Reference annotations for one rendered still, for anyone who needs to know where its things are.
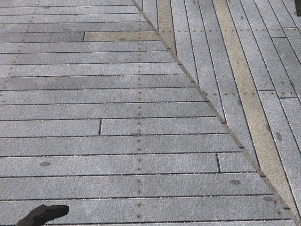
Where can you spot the robot left hand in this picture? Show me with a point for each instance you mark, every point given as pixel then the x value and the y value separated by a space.
pixel 42 214

